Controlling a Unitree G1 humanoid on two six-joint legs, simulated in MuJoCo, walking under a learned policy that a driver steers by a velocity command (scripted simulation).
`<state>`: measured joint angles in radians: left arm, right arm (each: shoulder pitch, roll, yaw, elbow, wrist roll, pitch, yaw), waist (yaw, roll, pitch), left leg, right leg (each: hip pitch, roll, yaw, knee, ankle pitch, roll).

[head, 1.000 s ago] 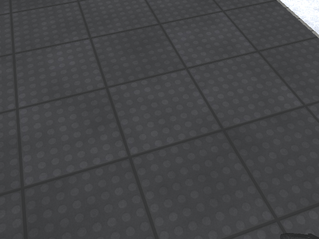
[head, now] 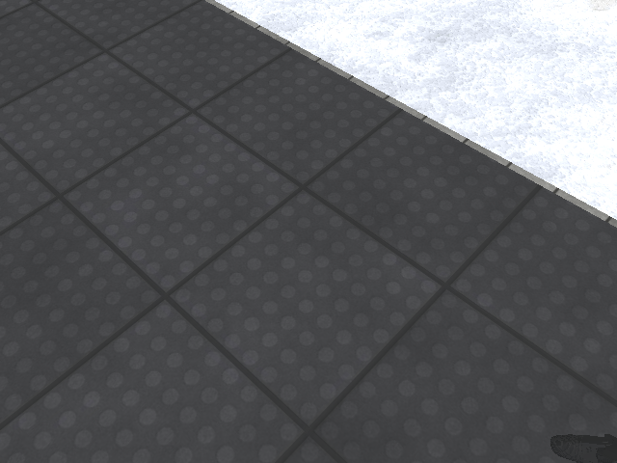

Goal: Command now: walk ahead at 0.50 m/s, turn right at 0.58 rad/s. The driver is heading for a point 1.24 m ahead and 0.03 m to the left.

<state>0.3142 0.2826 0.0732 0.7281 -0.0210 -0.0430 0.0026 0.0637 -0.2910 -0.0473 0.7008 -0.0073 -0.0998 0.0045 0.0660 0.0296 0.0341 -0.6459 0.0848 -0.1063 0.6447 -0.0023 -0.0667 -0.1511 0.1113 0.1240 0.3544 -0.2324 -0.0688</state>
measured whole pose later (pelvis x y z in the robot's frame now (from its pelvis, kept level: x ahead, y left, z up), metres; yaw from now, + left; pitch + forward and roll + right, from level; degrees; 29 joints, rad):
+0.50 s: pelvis +0.27 +0.03 +0.00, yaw -12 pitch +2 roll +1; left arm 0.11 0.27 0.05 0.64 -0.01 -0.05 -0.02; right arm 0.38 -0.28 -0.06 0.86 0.01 -0.08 0.01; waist -0.10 -0.04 0.02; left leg -0.04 -0.03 0.06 0.25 -0.24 0.01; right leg -0.63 -0.09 0.04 0.69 -0.06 0.00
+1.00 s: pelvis +0.48 -0.06 +0.00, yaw -13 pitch +1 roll -2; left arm 0.25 0.26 0.05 0.82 0.01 -0.05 -0.01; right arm 0.11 -0.27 -0.03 0.81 -0.01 -0.04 0.00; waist 0.04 0.05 0.03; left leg -0.52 0.07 -0.04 0.63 -0.09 -0.03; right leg -0.15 0.07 -0.05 0.33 -0.21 -0.04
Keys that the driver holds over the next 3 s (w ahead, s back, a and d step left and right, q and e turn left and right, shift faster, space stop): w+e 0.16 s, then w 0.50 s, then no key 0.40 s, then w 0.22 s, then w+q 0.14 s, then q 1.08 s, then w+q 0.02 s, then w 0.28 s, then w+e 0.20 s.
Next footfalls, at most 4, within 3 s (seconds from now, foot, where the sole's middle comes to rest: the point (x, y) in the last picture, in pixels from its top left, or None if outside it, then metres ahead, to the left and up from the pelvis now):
0.14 left None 0.26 0.15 -0.78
0.64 right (424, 457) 0.48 -0.15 -0.78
1.06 left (335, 372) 0.66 0.04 -0.78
1.40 right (448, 400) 0.60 -0.21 -0.78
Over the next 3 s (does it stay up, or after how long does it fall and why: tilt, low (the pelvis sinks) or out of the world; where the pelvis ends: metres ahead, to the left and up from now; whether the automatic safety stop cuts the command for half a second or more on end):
stays up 0.85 -0.03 -0.01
